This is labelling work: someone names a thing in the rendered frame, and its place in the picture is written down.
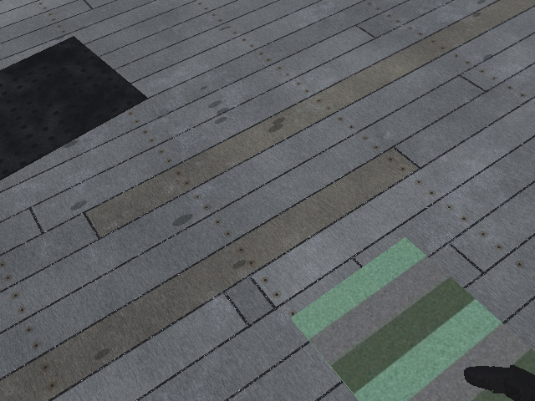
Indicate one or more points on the robot right hand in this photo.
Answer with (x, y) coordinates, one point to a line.
(517, 383)

